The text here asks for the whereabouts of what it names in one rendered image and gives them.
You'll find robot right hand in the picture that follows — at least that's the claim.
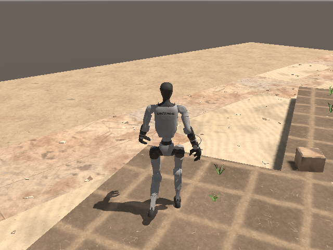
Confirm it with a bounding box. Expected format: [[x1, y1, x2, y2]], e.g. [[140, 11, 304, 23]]
[[189, 147, 201, 161]]

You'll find robot right forearm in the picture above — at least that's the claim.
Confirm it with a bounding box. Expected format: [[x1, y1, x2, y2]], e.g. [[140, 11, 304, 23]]
[[187, 126, 199, 149]]

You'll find humanoid robot torso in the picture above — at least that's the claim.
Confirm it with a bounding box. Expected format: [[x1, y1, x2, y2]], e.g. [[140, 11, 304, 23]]
[[154, 103, 178, 156]]

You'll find robot left hand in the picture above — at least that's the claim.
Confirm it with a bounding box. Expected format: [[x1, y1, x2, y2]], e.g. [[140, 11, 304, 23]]
[[139, 136, 151, 144]]

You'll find robot right upper arm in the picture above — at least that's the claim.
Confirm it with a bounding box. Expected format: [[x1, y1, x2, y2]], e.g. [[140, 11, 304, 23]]
[[177, 105, 192, 134]]

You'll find left robot shin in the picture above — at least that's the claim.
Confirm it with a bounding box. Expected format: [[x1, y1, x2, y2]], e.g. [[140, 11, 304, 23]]
[[150, 174, 160, 211]]

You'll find robot left upper arm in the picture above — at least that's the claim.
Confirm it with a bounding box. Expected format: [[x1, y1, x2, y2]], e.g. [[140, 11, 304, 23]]
[[142, 105, 156, 132]]

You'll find robot left forearm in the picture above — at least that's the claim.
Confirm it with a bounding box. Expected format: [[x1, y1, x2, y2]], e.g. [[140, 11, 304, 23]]
[[139, 124, 147, 139]]

